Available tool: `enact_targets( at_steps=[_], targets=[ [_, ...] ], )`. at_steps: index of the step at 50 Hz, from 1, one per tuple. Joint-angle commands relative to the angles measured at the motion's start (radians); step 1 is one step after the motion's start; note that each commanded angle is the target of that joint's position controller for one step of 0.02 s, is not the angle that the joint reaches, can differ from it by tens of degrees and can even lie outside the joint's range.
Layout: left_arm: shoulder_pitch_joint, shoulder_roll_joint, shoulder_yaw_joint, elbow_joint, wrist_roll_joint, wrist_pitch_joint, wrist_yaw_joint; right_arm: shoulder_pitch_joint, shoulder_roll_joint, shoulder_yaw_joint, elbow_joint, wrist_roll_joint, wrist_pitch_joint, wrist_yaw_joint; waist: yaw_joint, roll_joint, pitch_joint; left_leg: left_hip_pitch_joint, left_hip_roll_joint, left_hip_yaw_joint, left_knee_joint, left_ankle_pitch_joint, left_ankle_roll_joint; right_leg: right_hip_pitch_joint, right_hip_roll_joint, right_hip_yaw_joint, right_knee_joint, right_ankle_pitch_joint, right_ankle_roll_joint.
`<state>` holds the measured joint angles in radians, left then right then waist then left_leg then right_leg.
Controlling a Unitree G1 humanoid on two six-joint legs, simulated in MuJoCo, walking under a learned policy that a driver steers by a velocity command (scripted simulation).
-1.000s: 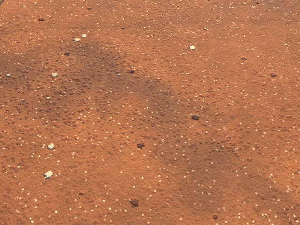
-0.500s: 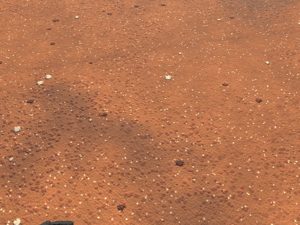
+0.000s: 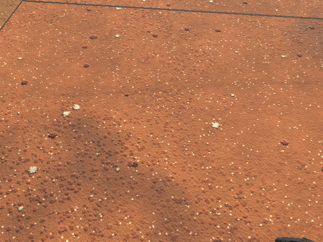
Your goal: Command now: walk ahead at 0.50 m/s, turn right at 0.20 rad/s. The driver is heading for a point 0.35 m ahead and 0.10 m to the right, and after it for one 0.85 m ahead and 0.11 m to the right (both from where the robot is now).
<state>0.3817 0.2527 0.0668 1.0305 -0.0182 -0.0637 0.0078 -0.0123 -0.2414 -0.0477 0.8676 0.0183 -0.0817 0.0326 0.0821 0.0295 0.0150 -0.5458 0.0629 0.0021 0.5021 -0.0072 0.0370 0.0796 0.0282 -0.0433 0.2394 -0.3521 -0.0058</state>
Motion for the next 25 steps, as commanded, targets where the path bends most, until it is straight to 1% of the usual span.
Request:
enact_targets(
  at_steps=[1, 2, 3, 4, 5, 6, 7, 8, 9, 10, 11, 13, 16, 18, 19, 21, 23, 24, 25],
  targets=[
    [-0.034, 0.163, 0.029, -0.044, -0.003, 0.008, 0.006, 0.173, -0.179, -0.063, -0.003, -0.002, -0.025, -0.005, -0.168, -0.102, -0.08, 0.313, -0.044, 0.027, -0.036, -0.047, 0.048, -0.086, -0.229, 0.11, 0.241, 0.721, -0.125],
    [-0.036, 0.122, 0.012, -0.071, 0.012, 0.008, 0.006, 0.364, -0.25, -0.086, 0.036, -0.02, -0.027, -0.016, -0.231, -0.024, -0.237, 0.632, 0.107, -0.125, 0.01, -0.039, 0.104, -0.279, -0.16, 0.066, 0.532, 0.52, -0.089],
    [0.099, -0.017, -0.025, -0.077, 0.01, -0.01, -0.001, 0.438, -0.325, -0.102, 0.062, -0.021, -0.017, -0.016, -0.174, 0.249, -0.384, 0.979, 0.356, -0.569, -0.089, -0.224, 0.251, -0.672, 0.015, 0.028, 0.892, -0.085, -0.018],
    [0.049, 0.08, -0.004, -0.065, -0.011, -0.027, -0.003, 0.434, -0.222, -0.073, 0.055, -0.015, -0.016, -0.016, -0.205, 0.195, -0.386, 0.944, 0.351, -0.675, -0.182, -0.353, 0.238, -0.766, -0.014, 0.168, 1.033, -0.236, -0.025],
    [-0.038, 0.141, 0.016, -0.094, -0.034, -0.035, -0.002, 0.35, -0.174, -0.057, 0.042, -0.014, -0.02, -0.021, -0.195, 0.15, -0.234, 0.821, 0.322, -0.527, -0.202, -0.349, 0.188, -0.836, -0.063, 0.164, 1.071, -0.165, -0.039],
    [-0.088, 0.138, 0.017, -0.105, -0.035, -0.035, 0.004, 0.273, -0.144, -0.048, 0.026, -0.019, -0.024, -0.023, -0.169, 0.086, -0.152, 0.682, 0.291, -0.41, -0.229, -0.289, 0.161, -0.816, -0.115, 0.14, 1.048, -0.076, -0.044],
    [-0.111, 0.128, 0.024, -0.107, -0.024, -0.029, 0.01, 0.218, -0.111, -0.039, 0.024, -0.025, -0.028, -0.021, -0.143, 0.061, -0.086, 0.558, 0.258, -0.315, -0.268, -0.225, 0.146, -0.779, -0.144, 0.136, 0.996, -0.014, -0.044],
    [-0.088, 0.108, 0.029, -0.102, -0.02, -0.015, 0.011, 0.189, -0.091, -0.033, 0.026, -0.034, -0.033, -0.021, -0.107, 0.083, -0.064, 0.477, 0.233, -0.24, -0.299, -0.18, 0.132, -0.715, -0.17, 0.147, 0.963, 0.031, -0.047],
    [-0.071, 0.082, 0.029, -0.1, -0.021, 0.0, 0.009, 0.177, -0.081, -0.033, 0.031, -0.037, -0.034, -0.02, -0.09, 0.085, -0.048, 0.431, 0.221, -0.191, -0.327, -0.16, 0.13, -0.679, -0.178, 0.146, 0.943, 0.05, -0.048],
    [-0.069, 0.061, 0.028, -0.104, -0.022, 0.012, 0.007, 0.175, -0.085, -0.034, 0.036, -0.035, -0.036, -0.022, -0.079, 0.076, -0.032, 0.404, 0.22, -0.147, -0.349, -0.133, 0.134, -0.676, -0.185, 0.144, 0.922, 0.058, -0.046],
    [-0.086, 0.054, 0.029, -0.116, -0.021, 0.023, 0.007, 0.178, -0.099, -0.039, 0.041, -0.034, -0.038, -0.026, -0.073, 0.063, -0.012, 0.387, 0.222, -0.11, -0.367, -0.103, 0.14, -0.694, -0.19, 0.143, 0.903, 0.083, -0.042],
    [-0.13, 0.055, 0.033, -0.14, -0.013, 0.034, 0.006, 0.193, -0.123, -0.047, 0.049, -0.038, -0.039, -0.038, -0.072, 0.036, 0.013, 0.392, 0.224, -0.045, -0.387, -0.052, 0.145, -0.753, -0.191, 0.152, 0.838, 0.165, -0.03],
    [-0.193, 0.05, 0.032, -0.167, -0.006, 0.03, -0.01, 0.212, -0.142, -0.052, 0.055, -0.039, -0.033, -0.051, -0.081, 0.024, 0.031, 0.419, 0.201, 0.06, -0.397, 0.004, 0.129, -0.775, -0.18, 0.133, 0.682, 0.319, -0.019],
    [-0.264, 0.041, 0.024, -0.191, -0.003, 0.026, -0.023, 0.227, -0.153, -0.055, 0.054, -0.034, -0.028, -0.058, -0.103, 0.015, 0.049, 0.429, 0.189, 0.123, -0.403, 0.024, 0.117, -0.753, -0.168, 0.084, 0.576, 0.388, -0.02],
    [-0.304, 0.035, 0.019, -0.207, -0.001, 0.026, -0.03, 0.246, -0.161, -0.057, 0.058, -0.03, -0.024, -0.061, -0.118, 0.007, 0.062, 0.447, 0.194, 0.144, -0.404, 0.03, 0.115, -0.753, -0.164, 0.062, 0.536, 0.402, -0.023],
    [-0.37, 0.03, 0.012, -0.239, 0.0, 0.026, -0.042, 0.288, -0.173, -0.062, 0.068, -0.022, -0.013, -0.063, -0.142, -0.004, 0.084, 0.515, 0.211, 0.174, -0.385, 0.058, 0.112, -0.772, -0.154, 0.033, 0.472, 0.393, -0.034],
    [-0.411, 0.035, 0.01, -0.269, -0.003, 0.028, -0.055, 0.316, -0.184, -0.068, 0.076, -0.012, 0.001, -0.061, -0.149, 0.003, 0.095, 0.596, 0.233, 0.196, -0.342, 0.123, 0.104, -0.788, -0.14, 0.007, 0.43, 0.335, -0.051],
    [-0.416, 0.043, 0.012, -0.283, -0.004, 0.029, -0.061, 0.316, -0.193, -0.071, 0.075, -0.007, 0.009, -0.061, -0.141, 0.012, 0.091, 0.626, 0.242, 0.208, -0.308, 0.203, 0.096, -0.774, -0.126, -0.01, 0.416, 0.292, -0.064],
    [-0.404, 0.058, 0.018, -0.292, -0.004, 0.031, -0.065, 0.304, -0.207, -0.075, 0.069, -0.003, 0.016, -0.062, -0.122, 0.028, 0.072, 0.645, 0.246, 0.223, -0.257, 0.357, 0.086, -0.728, -0.101, -0.036, 0.408, 0.243, -0.081]
  ],
)
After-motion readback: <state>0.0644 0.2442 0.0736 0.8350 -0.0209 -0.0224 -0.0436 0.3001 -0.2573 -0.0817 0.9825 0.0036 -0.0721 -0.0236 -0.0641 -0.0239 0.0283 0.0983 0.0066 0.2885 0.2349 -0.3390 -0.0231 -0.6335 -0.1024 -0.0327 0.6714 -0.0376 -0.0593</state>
